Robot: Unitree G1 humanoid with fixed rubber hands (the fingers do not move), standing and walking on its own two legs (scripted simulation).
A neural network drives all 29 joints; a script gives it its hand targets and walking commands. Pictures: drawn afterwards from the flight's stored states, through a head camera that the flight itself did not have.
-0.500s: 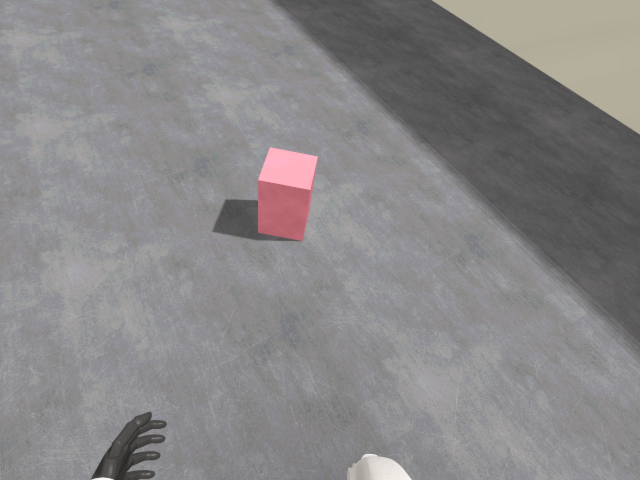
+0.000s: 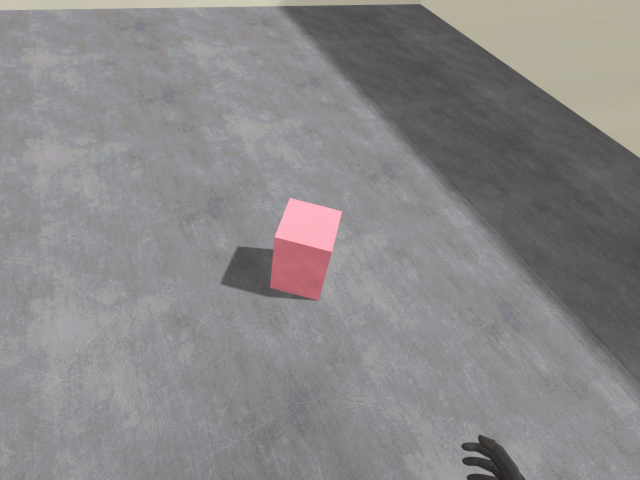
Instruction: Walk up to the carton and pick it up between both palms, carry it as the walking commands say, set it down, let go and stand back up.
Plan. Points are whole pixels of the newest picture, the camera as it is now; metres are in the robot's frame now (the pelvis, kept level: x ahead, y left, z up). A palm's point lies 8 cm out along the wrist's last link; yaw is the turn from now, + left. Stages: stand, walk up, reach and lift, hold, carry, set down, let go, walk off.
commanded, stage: walk up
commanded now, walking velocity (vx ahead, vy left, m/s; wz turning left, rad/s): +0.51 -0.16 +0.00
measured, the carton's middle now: (304, 250) +0.93 -0.05 -0.61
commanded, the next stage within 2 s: none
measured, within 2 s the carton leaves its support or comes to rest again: neither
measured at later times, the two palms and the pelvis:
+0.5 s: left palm (184, 330) +0.34 +0.19 -0.10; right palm (495, 344) +0.34 -0.31 -0.08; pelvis +0.25 -0.06 +0.01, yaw +1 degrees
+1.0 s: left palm (184, 261) +0.48 +0.22 -0.11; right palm (459, 259) +0.49 -0.28 -0.06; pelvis +0.40 -0.03 +0.02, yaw +1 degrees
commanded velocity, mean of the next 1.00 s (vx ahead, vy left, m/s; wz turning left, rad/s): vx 0.36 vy -0.05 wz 0.00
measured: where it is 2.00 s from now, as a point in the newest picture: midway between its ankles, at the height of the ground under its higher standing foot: (295, 409)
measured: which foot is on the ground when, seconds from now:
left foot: down 0.00-0.38, up 0.40-0.76, down 0.78-1.00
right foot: up 0.00-0.34, down 0.36-0.78, up 0.80-1.00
